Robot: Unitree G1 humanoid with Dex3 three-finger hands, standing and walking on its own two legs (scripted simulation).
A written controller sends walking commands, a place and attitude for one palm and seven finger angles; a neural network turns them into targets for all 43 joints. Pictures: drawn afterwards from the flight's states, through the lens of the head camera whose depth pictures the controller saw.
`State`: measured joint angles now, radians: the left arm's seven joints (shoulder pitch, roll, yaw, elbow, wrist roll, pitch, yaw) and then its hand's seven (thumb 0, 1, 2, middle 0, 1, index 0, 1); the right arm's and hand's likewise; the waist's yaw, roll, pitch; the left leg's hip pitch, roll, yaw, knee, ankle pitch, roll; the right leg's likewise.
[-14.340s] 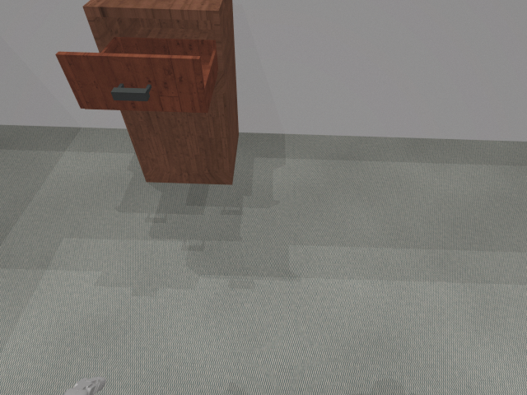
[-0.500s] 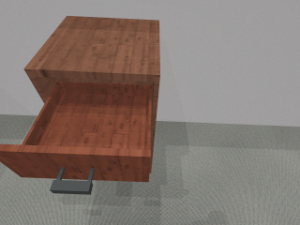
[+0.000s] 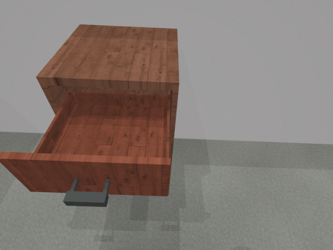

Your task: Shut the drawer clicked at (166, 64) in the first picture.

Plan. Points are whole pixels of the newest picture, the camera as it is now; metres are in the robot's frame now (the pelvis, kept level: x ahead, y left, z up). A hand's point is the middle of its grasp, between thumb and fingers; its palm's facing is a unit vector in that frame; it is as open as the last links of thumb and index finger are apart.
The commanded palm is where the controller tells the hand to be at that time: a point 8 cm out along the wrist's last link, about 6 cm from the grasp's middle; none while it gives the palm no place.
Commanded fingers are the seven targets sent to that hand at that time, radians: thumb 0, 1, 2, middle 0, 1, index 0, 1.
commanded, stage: look again from close up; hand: left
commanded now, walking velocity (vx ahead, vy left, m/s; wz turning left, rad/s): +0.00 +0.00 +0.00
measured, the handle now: (89, 190) +0.27 +0.22 -0.04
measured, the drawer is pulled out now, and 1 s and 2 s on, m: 0.29 0.27 0.27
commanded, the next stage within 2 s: raise the hand and make a fist in 0.30 s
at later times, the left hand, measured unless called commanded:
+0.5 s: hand out of the picture +0.05 +0.22 -0.12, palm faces +0.19 -0.96 -0.22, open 7.2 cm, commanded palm +0.07 +0.24 -0.06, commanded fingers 0.00 0.90 0.90 -0.32 -0.43 -0.32 -0.43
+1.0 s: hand out of the picture +0.12 +0.18 -0.02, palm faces +0.08 -0.99 -0.08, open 5.0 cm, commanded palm +0.07 +0.24 -0.01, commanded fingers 0.00 0.90 0.90 -0.82 -0.97 -0.82 -0.97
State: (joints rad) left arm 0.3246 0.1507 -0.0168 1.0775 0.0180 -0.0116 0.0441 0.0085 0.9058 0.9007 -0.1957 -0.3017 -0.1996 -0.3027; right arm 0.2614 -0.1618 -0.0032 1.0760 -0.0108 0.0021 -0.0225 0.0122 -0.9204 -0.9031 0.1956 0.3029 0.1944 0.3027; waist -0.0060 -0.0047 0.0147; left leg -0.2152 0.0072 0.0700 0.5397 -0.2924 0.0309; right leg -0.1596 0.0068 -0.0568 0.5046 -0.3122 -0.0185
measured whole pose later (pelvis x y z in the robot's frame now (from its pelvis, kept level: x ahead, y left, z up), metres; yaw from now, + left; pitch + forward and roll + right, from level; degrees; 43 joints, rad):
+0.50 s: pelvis -0.01 +0.03 +0.00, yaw +0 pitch +0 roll +0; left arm 0.55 0.19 0.00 0.41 -0.07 0.04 0.12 0.03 0.93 0.90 -0.21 -0.31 -0.21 -0.31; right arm 0.37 -0.17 0.03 0.96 0.03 -0.16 -0.05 0.02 -0.93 -0.90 0.20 0.30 0.20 0.30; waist 0.01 -0.03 0.00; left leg -0.25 -0.06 0.09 0.48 -0.24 0.07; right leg -0.25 -0.05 -0.03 0.57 -0.33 -0.02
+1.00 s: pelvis -0.03 -0.01 -0.08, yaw +4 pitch +12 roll -2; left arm 0.63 0.21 0.11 -0.15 -0.25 -0.45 -0.26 0.02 0.90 0.90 -0.62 -0.77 -0.62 -0.77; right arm 0.12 -0.20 0.00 0.49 0.05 -0.19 -0.01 0.02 -0.91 -0.90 0.20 0.30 0.20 0.30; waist 0.05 0.04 -0.15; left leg -0.85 0.00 0.00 1.14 -0.50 0.03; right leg -0.79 0.03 -0.14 1.10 -0.53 -0.08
